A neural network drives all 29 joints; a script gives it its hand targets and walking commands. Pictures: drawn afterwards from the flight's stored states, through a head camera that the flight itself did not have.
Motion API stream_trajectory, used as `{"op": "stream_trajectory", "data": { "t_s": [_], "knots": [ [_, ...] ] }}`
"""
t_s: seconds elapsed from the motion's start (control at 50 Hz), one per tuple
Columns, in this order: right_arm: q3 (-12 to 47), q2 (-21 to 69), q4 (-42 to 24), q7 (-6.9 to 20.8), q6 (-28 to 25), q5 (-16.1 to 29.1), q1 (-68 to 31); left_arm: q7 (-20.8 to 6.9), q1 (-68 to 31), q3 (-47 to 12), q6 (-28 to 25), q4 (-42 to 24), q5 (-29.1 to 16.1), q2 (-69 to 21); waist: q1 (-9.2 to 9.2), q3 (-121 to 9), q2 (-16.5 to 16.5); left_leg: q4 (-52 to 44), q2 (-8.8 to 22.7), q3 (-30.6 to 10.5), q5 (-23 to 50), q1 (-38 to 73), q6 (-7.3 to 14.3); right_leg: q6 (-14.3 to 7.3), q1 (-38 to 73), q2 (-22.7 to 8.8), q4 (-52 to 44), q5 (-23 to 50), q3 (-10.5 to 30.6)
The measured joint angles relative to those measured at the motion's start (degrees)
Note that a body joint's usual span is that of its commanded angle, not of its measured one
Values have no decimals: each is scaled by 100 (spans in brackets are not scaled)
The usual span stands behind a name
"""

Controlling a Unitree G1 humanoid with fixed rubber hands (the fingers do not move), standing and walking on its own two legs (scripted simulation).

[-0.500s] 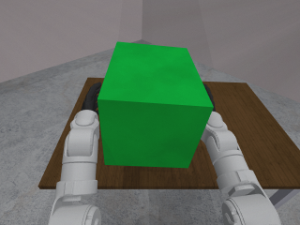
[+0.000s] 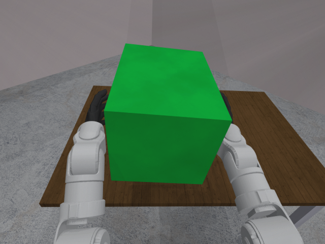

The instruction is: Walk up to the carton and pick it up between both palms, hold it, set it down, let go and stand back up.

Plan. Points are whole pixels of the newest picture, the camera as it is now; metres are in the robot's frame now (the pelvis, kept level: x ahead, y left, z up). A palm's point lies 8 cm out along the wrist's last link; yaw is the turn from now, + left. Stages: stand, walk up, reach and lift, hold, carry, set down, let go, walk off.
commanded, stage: hold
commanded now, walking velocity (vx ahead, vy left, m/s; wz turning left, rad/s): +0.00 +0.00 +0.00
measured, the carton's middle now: (161, 109) +0.40 +0.00 +0.18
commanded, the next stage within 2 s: none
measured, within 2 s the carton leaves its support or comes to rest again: neither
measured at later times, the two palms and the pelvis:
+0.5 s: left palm (97, 120) +0.36 +0.15 +0.17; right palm (222, 123) +0.36 -0.15 +0.16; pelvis -0.01 +0.00 +0.00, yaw -1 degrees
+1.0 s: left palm (96, 122) +0.35 +0.16 +0.17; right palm (222, 123) +0.36 -0.15 +0.17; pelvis +0.00 +0.00 +0.00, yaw +0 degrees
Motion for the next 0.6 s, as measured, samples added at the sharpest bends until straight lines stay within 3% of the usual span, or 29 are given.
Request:
{"op": "stream_trajectory", "data": {
  "t_s": [0.12, 0.3, 0.4, 0.6],
  "knots": [
    [-122, 85, 219, 98, 49, -158, -27, -85, -63, 44, 147, 110, 169, -34, 24, 70, -93, -68, -11, 46, 35, 107, 10, -11, 37, -16, 50, -14, 43],
    [-233, 93, 84, 137, -80, -199, -22, 17, -187, -83, 104, 36, 88, 29, 67, 75, -47, 8, 25, 73, 49, -105, 18, -16, -171, 12, 87, 37, 72],
    [-416, 100, 429, 231, -13, -363, -272, 7, -433, 4, 55, 473, 162, 14, 97, 66, -17, -70, 0, 86, 95, -95, 32, -10, -200, -12, 91, 41, 82],
    [-231, -8, 357, 157, 7, -224, -344, 54, -359, -13, -92, 453, 52, 62, 60, 23, 91, -24, -5, 52, 36, -125, 27, 9, -165, -11, 23, 32, 53]
  ]
}}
